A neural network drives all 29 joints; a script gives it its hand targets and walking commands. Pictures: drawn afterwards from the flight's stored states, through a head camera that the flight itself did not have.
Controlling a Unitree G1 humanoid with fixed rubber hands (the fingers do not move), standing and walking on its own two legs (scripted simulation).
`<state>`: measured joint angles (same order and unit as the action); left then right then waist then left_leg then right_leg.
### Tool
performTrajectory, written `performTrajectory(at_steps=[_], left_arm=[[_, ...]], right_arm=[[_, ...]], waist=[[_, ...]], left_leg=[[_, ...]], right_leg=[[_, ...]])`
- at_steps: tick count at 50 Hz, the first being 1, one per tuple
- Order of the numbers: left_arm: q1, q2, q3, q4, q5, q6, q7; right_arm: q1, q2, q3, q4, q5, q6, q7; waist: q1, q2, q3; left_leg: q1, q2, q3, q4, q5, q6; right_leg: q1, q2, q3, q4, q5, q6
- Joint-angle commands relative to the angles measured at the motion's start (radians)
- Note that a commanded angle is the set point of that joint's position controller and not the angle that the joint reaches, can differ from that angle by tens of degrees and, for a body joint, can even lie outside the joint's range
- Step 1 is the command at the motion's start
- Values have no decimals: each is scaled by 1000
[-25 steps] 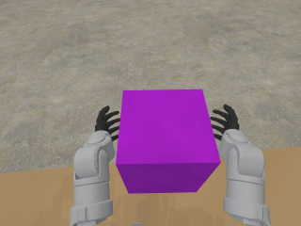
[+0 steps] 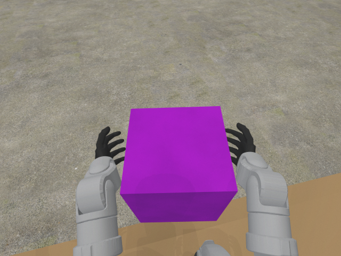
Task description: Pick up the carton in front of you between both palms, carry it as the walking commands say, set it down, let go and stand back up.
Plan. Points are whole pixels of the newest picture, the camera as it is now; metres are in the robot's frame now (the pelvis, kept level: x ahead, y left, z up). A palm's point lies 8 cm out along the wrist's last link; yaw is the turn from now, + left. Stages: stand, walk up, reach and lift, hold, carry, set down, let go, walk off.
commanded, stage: carry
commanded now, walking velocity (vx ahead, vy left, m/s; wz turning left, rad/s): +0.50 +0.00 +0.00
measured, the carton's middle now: (177, 169) +0.34 -0.02 +0.00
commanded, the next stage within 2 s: none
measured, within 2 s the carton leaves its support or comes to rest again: neither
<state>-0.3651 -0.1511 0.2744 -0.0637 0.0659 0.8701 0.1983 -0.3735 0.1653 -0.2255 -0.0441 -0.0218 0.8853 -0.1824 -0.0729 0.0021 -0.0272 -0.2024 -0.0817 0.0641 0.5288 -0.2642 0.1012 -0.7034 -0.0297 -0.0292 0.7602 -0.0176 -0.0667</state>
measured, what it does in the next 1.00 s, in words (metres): goes down: right foot 0.05 m lower, then left foot 0.04 m lower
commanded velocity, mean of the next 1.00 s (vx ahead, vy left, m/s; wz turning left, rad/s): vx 0.50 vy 0.00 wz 0.00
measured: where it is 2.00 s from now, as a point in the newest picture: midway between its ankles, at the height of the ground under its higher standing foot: (162, 122)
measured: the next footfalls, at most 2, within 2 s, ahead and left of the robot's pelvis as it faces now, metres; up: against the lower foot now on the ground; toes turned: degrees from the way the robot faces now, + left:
right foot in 0.16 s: +0.27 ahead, -0.07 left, -0.05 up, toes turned +0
left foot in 0.68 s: +0.64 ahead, +0.06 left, -0.08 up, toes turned +2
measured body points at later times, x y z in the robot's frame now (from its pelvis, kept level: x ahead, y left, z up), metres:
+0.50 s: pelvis +0.31 -0.03 -0.04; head +0.35 -0.04 +0.40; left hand +0.64 +0.14 +0.03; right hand +0.67 -0.17 +0.02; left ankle +0.43 +0.14 -0.72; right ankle +0.24 -0.07 -0.78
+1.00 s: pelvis +0.63 +0.01 -0.08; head +0.66 +0.02 +0.37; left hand +0.97 +0.16 -0.02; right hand +0.95 -0.16 -0.02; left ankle +0.60 +0.05 -0.82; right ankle +0.71 -0.15 -0.74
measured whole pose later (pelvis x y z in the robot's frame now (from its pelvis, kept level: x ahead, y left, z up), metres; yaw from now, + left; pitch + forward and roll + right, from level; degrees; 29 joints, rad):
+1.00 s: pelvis +0.63 +0.01 -0.08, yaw +0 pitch +5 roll -1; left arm -0.39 -0.15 0.29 0.01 0.06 0.89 0.19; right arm -0.37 0.16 -0.25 0.00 -0.02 0.89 -0.18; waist -0.06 0.00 -0.02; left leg -0.27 -0.07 0.07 0.45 -0.27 0.12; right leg -0.75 -0.07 -0.01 1.05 -0.25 -0.02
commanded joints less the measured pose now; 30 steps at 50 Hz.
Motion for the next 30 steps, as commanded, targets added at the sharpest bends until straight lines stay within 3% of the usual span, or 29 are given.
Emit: performTrajectory(at_steps=[1,4,6,7,8,9,10,11,12,13,15,16,19,21,27,30], left_arm=[[-524,-676,-595,-46,-135,11,5],[-503,-610,-559,-26,-121,42,15],[-475,-570,-521,8,-109,63,23],[-470,-558,-502,20,-101,71,27],[-462,-540,-479,35,-96,80,29],[-483,-516,-457,64,-97,91,36],[-512,-505,-461,70,-118,95,42],[-538,-570,-495,56,-147,91,36],[-605,-644,-533,35,-176,88,23],[-673,-702,-572,7,-207,84,7],[-751,-775,-619,-17,-244,68,-22],[-756,-790,-627,-18,-245,59,-31],[-712,-803,-642,-6,-243,32,-40],[-672,-794,-650,-10,-243,17,-40],[-580,-722,-646,-49,-225,5,-25],[-534,-673,-631,-43,-206,20,-13]], right_arm=[[-537,669,615,-98,167,-12,3],[-516,630,596,-62,154,15,-16],[-526,616,584,-42,147,37,-27],[-535,609,575,-34,142,48,-33],[-562,598,562,-30,137,59,-40],[-567,605,547,-2,136,77,-42],[-574,595,530,4,137,81,-47],[-592,604,513,-14,131,80,-53],[-632,642,494,-12,123,75,-56],[-641,675,474,2,108,70,-52],[-641,722,462,24,84,55,-38],[-645,740,471,26,80,46,-31],[-641,758,503,18,83,13,-19],[-615,755,518,5,84,-2,-20],[-588,691,552,-72,108,-6,-24],[-548,643,538,-69,100,17,-26]], waist=[[-42,81,-334],[-22,88,-296],[49,102,-335],[98,74,-361],[116,-34,-418],[119,-251,-468],[170,-272,-513],[170,-165,-498],[145,-36,-421],[115,21,-368],[96,-10,-344],[98,-44,-347],[125,-85,-384],[142,-94,-407],[186,-88,-355],[208,-95,-309]], left_leg=[[361,192,-177,-29,782,48],[306,186,-149,45,735,28],[244,178,-98,230,807,-9],[143,157,-54,387,689,-32],[-73,117,-22,589,274,-47],[-347,2,-22,796,-304,-85],[-582,-24,-85,1019,-389,-97],[-636,38,-125,998,-329,-58],[-591,74,-117,893,-248,-45],[-538,97,-120,784,-176,-46],[-440,117,-110,665,-132,-59],[-438,122,-99,619,-96,-68],[-527,140,-67,493,24,-84],[-576,133,-46,432,119,-87],[-614,77,27,176,329,-68],[-504,39,60,-27,448,-33]], right_leg=[[-5,65,-87,-181,151,-15],[159,77,-84,-329,262,-48],[376,83,-104,-374,241,-63],[538,45,-84,-393,254,-57],[755,-93,75,-247,460,-50],[972,-318,426,-160,705,-169],[1097,-403,659,-215,422,-331],[1004,-348,695,-294,35,-316],[831,-290,613,-353,-90,-256],[702,-263,552,-391,-105,-205],[559,-227,450,-428,-93,-158],[559,-208,401,-430,-34,-152],[700,-182,289,-371,345,-145],[796,-159,236,-336,512,-122],[931,-70,153,-280,563,-89],[917,-54,119,-238,536,-77]])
